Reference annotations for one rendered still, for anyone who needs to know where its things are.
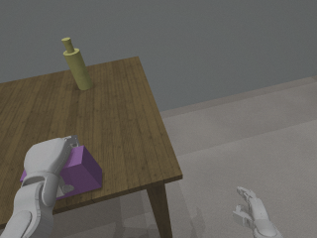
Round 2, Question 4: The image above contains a table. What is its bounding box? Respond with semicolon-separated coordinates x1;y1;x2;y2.
0;57;183;238

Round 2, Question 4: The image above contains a robot left hand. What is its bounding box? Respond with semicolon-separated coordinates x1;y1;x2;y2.
24;135;81;198

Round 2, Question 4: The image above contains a robot right hand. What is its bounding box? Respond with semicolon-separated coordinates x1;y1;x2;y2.
233;186;270;230

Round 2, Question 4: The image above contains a right robot forearm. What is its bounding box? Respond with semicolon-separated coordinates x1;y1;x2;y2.
252;218;283;238

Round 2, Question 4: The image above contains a sponge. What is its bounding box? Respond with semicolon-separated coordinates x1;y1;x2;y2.
20;145;102;200

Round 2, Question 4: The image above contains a left robot forearm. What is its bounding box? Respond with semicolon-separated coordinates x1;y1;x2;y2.
0;172;59;238

